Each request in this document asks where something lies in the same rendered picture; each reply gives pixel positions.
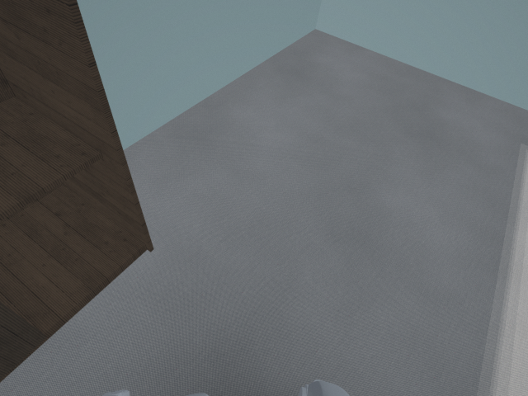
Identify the wardrobe door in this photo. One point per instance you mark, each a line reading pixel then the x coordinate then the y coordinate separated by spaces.
pixel 17 339

